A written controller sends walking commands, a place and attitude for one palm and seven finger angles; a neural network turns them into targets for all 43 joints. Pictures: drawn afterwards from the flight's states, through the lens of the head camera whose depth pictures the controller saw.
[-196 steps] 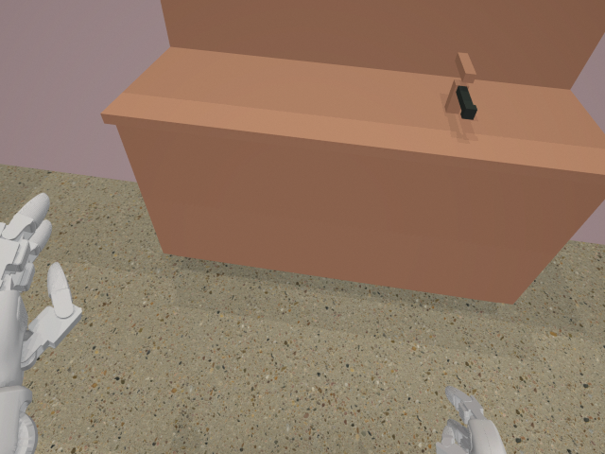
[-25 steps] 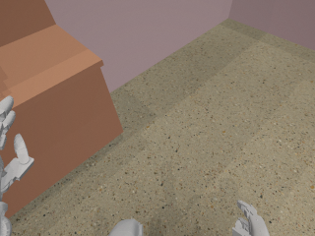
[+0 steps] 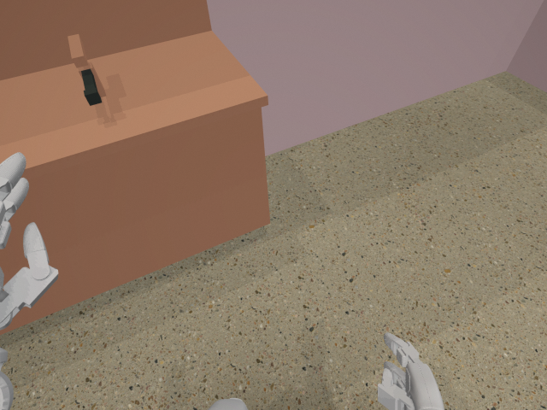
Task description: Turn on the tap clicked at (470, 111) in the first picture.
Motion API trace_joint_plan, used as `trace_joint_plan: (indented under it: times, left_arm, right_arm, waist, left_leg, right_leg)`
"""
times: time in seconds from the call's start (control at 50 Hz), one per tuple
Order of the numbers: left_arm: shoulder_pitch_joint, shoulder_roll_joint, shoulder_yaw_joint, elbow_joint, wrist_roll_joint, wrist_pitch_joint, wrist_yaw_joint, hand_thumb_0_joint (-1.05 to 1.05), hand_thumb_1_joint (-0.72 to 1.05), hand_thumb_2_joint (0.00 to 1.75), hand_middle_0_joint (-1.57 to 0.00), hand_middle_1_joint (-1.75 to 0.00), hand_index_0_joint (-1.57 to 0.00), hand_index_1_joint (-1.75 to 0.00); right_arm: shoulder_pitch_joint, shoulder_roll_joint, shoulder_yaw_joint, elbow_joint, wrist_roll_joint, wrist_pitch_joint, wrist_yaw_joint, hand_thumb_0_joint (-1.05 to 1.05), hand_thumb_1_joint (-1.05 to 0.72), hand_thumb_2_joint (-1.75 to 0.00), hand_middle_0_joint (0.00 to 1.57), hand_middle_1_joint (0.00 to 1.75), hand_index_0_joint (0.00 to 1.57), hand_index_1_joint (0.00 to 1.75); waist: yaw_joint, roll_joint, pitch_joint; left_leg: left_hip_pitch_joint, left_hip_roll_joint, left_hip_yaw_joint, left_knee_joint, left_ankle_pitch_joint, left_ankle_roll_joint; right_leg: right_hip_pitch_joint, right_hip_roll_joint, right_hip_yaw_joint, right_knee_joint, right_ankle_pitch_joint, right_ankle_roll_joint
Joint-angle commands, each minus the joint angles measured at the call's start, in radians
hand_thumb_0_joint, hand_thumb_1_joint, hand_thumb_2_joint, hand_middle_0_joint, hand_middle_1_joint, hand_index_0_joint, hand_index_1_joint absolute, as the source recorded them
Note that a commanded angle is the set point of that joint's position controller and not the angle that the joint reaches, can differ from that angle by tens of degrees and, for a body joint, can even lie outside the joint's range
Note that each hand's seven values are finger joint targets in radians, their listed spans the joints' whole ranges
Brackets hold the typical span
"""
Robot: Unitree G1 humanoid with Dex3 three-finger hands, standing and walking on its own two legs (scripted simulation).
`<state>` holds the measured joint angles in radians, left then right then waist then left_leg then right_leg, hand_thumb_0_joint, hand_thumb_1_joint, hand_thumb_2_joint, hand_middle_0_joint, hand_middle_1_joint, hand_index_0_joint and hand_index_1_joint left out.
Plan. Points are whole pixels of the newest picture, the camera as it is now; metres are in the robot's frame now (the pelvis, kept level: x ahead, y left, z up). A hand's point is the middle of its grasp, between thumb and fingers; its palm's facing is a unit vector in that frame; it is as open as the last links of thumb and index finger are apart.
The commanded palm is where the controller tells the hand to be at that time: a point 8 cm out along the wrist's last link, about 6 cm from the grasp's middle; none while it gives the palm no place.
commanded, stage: turn to face it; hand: left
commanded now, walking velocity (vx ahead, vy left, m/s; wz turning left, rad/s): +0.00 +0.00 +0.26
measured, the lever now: (92, 96) +0.73 +0.51 +0.04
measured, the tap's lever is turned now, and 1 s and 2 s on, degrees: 0 0 0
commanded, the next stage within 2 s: take the last steps up to it in 0.06 s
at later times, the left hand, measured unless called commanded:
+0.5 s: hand out of the picture +0.11 +0.29 +0.20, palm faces +0.58 -0.73 -0.36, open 7.4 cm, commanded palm +0.05 +0.31 +0.19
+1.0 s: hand out of the picture +0.15 +0.29 +0.19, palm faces +0.56 -0.74 -0.37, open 7.4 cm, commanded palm +0.10 +0.32 +0.19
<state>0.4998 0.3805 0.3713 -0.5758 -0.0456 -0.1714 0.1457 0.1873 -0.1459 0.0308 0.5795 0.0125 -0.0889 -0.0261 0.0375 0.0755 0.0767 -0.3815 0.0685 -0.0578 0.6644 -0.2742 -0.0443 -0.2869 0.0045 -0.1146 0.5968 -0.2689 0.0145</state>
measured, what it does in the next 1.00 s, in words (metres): steps on the spot: left foot, then right foot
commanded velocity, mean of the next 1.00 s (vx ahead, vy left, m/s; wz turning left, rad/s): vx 0.26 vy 0.03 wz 0.07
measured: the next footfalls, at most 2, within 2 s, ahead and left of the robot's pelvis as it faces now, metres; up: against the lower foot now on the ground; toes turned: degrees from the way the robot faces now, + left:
left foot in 0.34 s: -0.07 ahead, +0.13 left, +0.00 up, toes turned +13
right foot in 0.66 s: +0.06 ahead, -0.10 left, +0.00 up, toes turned +2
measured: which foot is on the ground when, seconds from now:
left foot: up 0.00-0.32, down 0.34-0.66, up 0.68-0.94, down 0.96-1.00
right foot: down 0.00-0.34, up 0.36-0.64, down 0.66-0.98, up 1.00-1.00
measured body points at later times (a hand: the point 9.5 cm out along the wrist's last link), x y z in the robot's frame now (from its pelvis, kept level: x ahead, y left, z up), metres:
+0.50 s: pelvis -0.06 +0.01 +0.01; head -0.07 +0.02 +0.46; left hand +0.07 +0.32 +0.22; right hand +0.13 -0.20 -0.07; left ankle -0.10 +0.12 -0.72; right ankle -0.01 -0.10 -0.66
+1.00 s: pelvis -0.01 +0.02 +0.01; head +0.00 +0.04 +0.45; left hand +0.12 +0.33 +0.21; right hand +0.18 -0.22 -0.06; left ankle -0.01 +0.14 -0.73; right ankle +0.02 -0.09 -0.72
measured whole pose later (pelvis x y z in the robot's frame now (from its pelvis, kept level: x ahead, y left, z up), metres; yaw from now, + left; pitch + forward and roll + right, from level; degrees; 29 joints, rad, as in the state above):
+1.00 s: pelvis -0.01 +0.02 +0.01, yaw +10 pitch -1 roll +0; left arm 0.47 0.38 0.36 -0.55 -0.02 -0.24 0.18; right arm 0.24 -0.25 -0.04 0.60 0.00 -0.07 -0.09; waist 0.00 -0.04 0.04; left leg -0.27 0.06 0.13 0.56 -0.25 0.01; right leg -0.30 -0.06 -0.10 0.65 -0.37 0.00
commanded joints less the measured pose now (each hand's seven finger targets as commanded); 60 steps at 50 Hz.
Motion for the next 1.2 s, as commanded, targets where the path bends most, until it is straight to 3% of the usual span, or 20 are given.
trace_joint_plan:
  times: [0.0, 0.08, 0.22, 0.28, 0.3, 0.32, 0.36, 0.46, 0.58, 0.62, 0.64, 0.66, 0.68, 0.76, 0.9, 0.92, 0.96, 0.98, 1.04, 1.18]
  left_arm:
    - [-0.131, 0.164, 0.088, -0.059, -0.004, -0.014, 0.026, 0.00, 0.90, 0.90, -0.20, -0.30, -0.20, -0.30]
    - [-0.130, 0.156, 0.083, -0.068, 0.009, -0.052, 0.022, 0.00, 0.90, 0.90, -0.20, -0.30, -0.20, -0.30]
    - [-0.087, 0.170, 0.111, -0.181, 0.019, -0.083, 0.058, 0.00, 0.90, 0.90, -0.20, -0.30, -0.20, -0.30]
    - [-0.101, 0.142, 0.087, -0.188, 0.011, -0.083, 0.065, 0.00, 0.90, 0.90, -0.20, -0.30, -0.20, -0.30]
    - [-0.128, 0.141, 0.082, -0.211, 0.005, -0.092, 0.064, 0.00, 0.90, 0.90, -0.20, -0.30, -0.20, -0.30]
    - [-0.155, 0.122, 0.066, -0.224, 0.009, -0.109, 0.062, 0.00, 0.90, 0.90, -0.20, -0.30, -0.20, -0.30]
    - [-0.156, 0.187, 0.107, -0.135, 0.037, -0.131, 0.045, 0.00, 0.90, 0.90, -0.20, -0.30, -0.20, -0.30]
    - [-0.148, 0.110, 0.030, -0.154, 0.045, -0.125, 0.014, 0.00, 0.90, 0.90, -0.20, -0.30, -0.20, -0.30]
    - [-0.212, 0.133, 0.045, -0.080, 0.040, -0.097, 0.018, 0.00, 0.90, 0.90, -0.20, -0.30, -0.20, -0.30]
    - [-0.213, 0.162, 0.071, -0.032, 0.047, -0.089, 0.022, 0.00, 0.90, 0.90, -0.20, -0.30, -0.20, -0.30]
    - [-0.211, 0.191, 0.091, -0.031, 0.047, -0.087, 0.025, 0.00, 0.90, 0.90, -0.20, -0.30, -0.20, -0.30]
    - [-0.216, 0.190, 0.098, -0.022, 0.034, -0.087, 0.020, 0.00, 0.90, 0.90, -0.20, -0.30, -0.20, -0.30]
    - [-0.210, 0.194, 0.102, -0.038, 0.026, -0.097, 0.015, 0.00, 0.90, 0.90, -0.20, -0.30, -0.20, -0.30]
    - [-0.129, 0.188, 0.124, -0.133, 0.027, -0.117, 0.014, 0.00, 0.90, 0.90, -0.20, -0.30, -0.20, -0.30]
    - [-0.113, 0.149, 0.095, -0.163, 0.022, -0.104, 0.051, 0.00, 0.90, 0.90, -0.20, -0.30, -0.20, -0.30]
    - [-0.143, 0.141, 0.083, -0.171, 0.021, -0.108, 0.050, 0.00, 0.90, 0.90, -0.20, -0.30, -0.20, -0.30]
    - [-0.171, 0.132, 0.074, -0.169, 0.025, -0.124, 0.047, 0.00, 0.90, 0.90, -0.20, -0.30, -0.20, -0.30]
    - [-0.168, 0.156, 0.088, -0.122, 0.040, -0.132, 0.042, 0.00, 0.90, 0.90, -0.20, -0.30, -0.20, -0.30]
    - [-0.123, 0.129, 0.063, -0.161, 0.040, -0.127, 0.026, 0.00, 0.90, 0.90, -0.20, -0.30, -0.20, -0.30]
    - [-0.063, 0.138, 0.087, -0.154, 0.029, -0.105, 0.021, 0.00, 0.90, 0.90, -0.20, -0.30, -0.20, -0.30]
  right_arm:
    - [-0.061, -0.158, -0.081, -0.125, -0.004, -0.039, -0.030, 0.00, -0.90, -0.90, 0.20, 0.30, 0.20, 0.30]
    - [-0.121, -0.134, -0.053, -0.117, -0.006, -0.012, -0.054, 0.00, -0.90, -0.90, 0.20, 0.30, 0.20, 0.30]
    - [-0.084, -0.155, -0.071, -0.138, -0.031, -0.024, -0.056, 0.00, -0.90, -0.90, 0.20, 0.30, 0.20, 0.30]
    - [-0.033, -0.154, -0.076, -0.138, -0.024, -0.020, -0.057, 0.00, -0.90, -0.90, 0.20, 0.30, 0.20, 0.30]
    - [-0.021, -0.175, -0.083, -0.148, -0.022, -0.022, -0.062, 0.00, -0.90, -0.90, 0.20, 0.30, 0.20, 0.30]
    - [-0.032, -0.202, -0.087, -0.157, -0.019, -0.029, -0.059, 0.00, -0.90, -0.90, 0.20, 0.30, 0.20, 0.30]
    - [-0.009, -0.176, -0.092, -0.106, -0.012, -0.049, -0.046, 0.00, -0.90, -0.90, 0.20, 0.30, 0.20, 0.30]
    - [-0.035, -0.174, -0.088, -0.081, 0.003, -0.076, -0.028, 0.00, -0.90, -0.90, 0.20, 0.30, 0.20, 0.30]
    - [-0.067, -0.172, -0.067, -0.074, -0.014, -0.068, -0.040, 0.00, -0.90, -0.90, 0.20, 0.30, 0.20, 0.30]
    - [-0.069, -0.157, -0.066, -0.067, -0.013, -0.051, -0.041, 0.00, -0.90, -0.90, 0.20, 0.30, 0.20, 0.30]
    - [-0.063, -0.137, -0.067, -0.078, -0.010, -0.043, -0.038, 0.00, -0.90, -0.90, 0.20, 0.30, 0.20, 0.30]
    - [-0.081, -0.161, -0.081, -0.089, -0.010, -0.042, -0.028, 0.00, -0.90, -0.90, 0.20, 0.30, 0.20, 0.30]
    - [-0.101, -0.163, -0.084, -0.087, -0.010, -0.039, -0.026, 0.00, -0.90, -0.90, 0.20, 0.30, 0.20, 0.30]
    - [-0.109, -0.133, -0.055, -0.083, -0.011, -0.002, -0.028, 0.00, -0.90, -0.90, 0.20, 0.30, 0.20, 0.30]
    - [-0.047, -0.143, -0.071, -0.118, -0.021, -0.029, -0.060, 0.00, -0.90, -0.90, 0.20, 0.30, 0.20, 0.30]
    - [-0.033, -0.160, -0.081, -0.122, -0.015, -0.031, -0.065, 0.00, -0.90, -0.90, 0.20, 0.30, 0.20, 0.30]
    - [-0.036, -0.187, -0.090, -0.136, -0.003, -0.035, -0.064, 0.00, -0.90, -0.90, 0.20, 0.30, 0.20, 0.30]
    - [-0.044, -0.163, -0.077, -0.118, -0.012, -0.049, -0.058, 0.00, -0.90, -0.90, 0.20, 0.30, 0.20, 0.30]
    - [-0.032, -0.173, -0.094, -0.095, -0.003, -0.062, -0.040, 0.00, -0.90, -0.90, 0.20, 0.30, 0.20, 0.30]
    - [-0.036, -0.168, -0.080, -0.101, -0.012, -0.069, -0.033, 0.00, -0.90, -0.90, 0.20, 0.30, 0.20, 0.30]
  waist:
    - [-0.034, -0.334, -0.109]
    - [-0.036, -0.237, -0.115]
    - [0.001, -0.234, -0.210]
    - [-0.046, -0.145, -0.230]
    - [-0.060, -0.001, -0.222]
    - [-0.056, 0.268, -0.153]
    - [-0.055, 0.224, -0.108]
    - [-0.040, 0.161, -0.060]
    - [-0.037, 0.109, -0.097]
    - [-0.031, -0.065, -0.132]
    - [-0.032, -0.310, -0.151]
    - [-0.017, -0.388, -0.161]
    - [-0.019, -0.318, -0.096]
    - [-0.041, -0.178, -0.129]
    - [-0.043, -0.120, -0.170]
    - [-0.053, -0.046, -0.167]
    - [-0.054, 0.280, -0.116]
    - [-0.063, 0.251, -0.090]
    - [-0.053, 0.112, -0.090]
    - [-0.058, 0.158, -0.129]
  left_leg:
    - [-0.116, -0.062, 0.008, 0.521, -0.217, 0.008]
    - [-0.108, -0.028, 0.052, 0.503, -0.139, -0.010]
    - [0.017, -0.033, 0.148, 0.031, -0.209, 0.041]
    - [0.198, -0.063, 0.181, -0.252, -0.138, 0.063]
    - [0.268, 0.010, 0.074, -0.349, -0.154, 0.105]
    - [0.331, 0.209, -0.204, -0.424, -0.088, 0.189]
    - [0.259, 0.355, -0.421, -0.445, -0.025, 0.309]
    - [0.178, 0.180, -0.050, -0.378, 0.131, 0.216]
    - [0.088, 0.170, 0.000, -0.265, 0.014, 0.159]
    - [-0.081, 0.101, 0.076, -0.003, -0.106, 0.120]
    - [-0.249, -0.025, 0.162, 0.270, -0.234, 0.071]
    - [-0.280, -0.053, 0.090, 0.478, -0.285, 0.050]
    - [-0.266, -0.015, 0.029, 0.542, -0.238, 0.039]
    - [-0.105, 0.046, 0.080, 0.346, -0.131, 0.026]
    - [0.212, -0.038, 0.234, -0.187, -0.041, 0.043]
    - [0.264, -0.013, 0.192, -0.250, -0.060, 0.055]
    - [0.364, 0.301, -0.286, -0.426, -0.065, 0.204]
    - [0.293, 0.364, -0.402, -0.481, -0.122, 0.263]
    - [0.333, 0.287, -0.185, -0.384, 0.150, 0.257]
    - [0.269, 0.213, 0.054, -0.322, 0.361, 0.171]
  right_leg:
    - [0.010, -0.423, 0.453, -0.351, 0.137, -0.142]
    - [0.044, -0.324, 0.152, -0.292, 0.254, -0.120]
    - [0.161, -0.365, 0.216, -0.329, 0.001, -0.150]
    - [0.089, -0.292, 0.162, -0.212, -0.182, -0.092]
    - [0.007, -0.207, 0.099, -0.038, -0.202, -0.048]
    - [-0.217, -0.069, -0.012, 0.205, -0.236, 0.008]
    - [-0.387, -0.066, 0.085, 0.520, -0.277, 0.006]
    - [-0.268, -0.066, 0.003, 0.350, -0.100, 0.024]
    - [0.087, 0.003, -0.075, -0.076, -0.054, 0.019]
    - [0.287, -0.104, 0.087, -0.191, -0.097, -0.044]
    - [0.356, -0.310, 0.455, -0.302, -0.170, -0.151]
    - [0.281, -0.431, 0.663, -0.410, -0.359, -0.202]
    - [0.149, -0.432, 0.683, -0.458, -0.479, -0.217]
    - [0.011, -0.339, 0.272, -0.396, -0.242, -0.179]
    - [0.014, -0.223, 0.166, -0.246, -0.253, -0.123]
    - [-0.011, -0.186, 0.145, -0.135, -0.234, -0.097]
    - [-0.289, -0.016, 0.000, 0.307, -0.329, -0.008]
    - [-0.340, -0.048, 0.070, 0.463, -0.315, -0.021]
    - [-0.414, -0.093, 0.073, 0.500, -0.168, 0.002]
    - [-0.138, -0.031, -0.065, 0.103, -0.045, 0.010]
